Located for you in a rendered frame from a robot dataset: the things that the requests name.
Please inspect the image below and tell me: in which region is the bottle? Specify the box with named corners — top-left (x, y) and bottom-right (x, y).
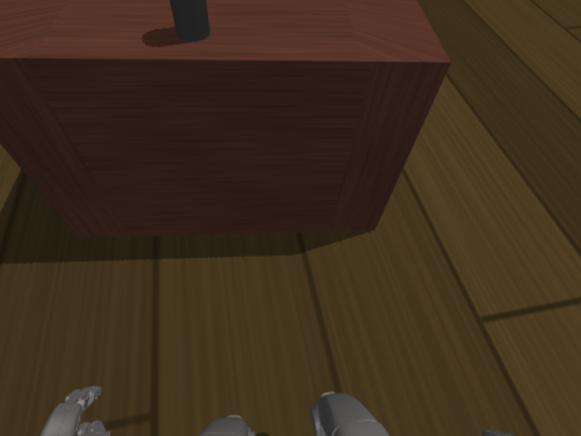
top-left (170, 0), bottom-right (210, 42)

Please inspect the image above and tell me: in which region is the left robot hand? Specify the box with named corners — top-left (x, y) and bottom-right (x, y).
top-left (40, 386), bottom-right (111, 436)

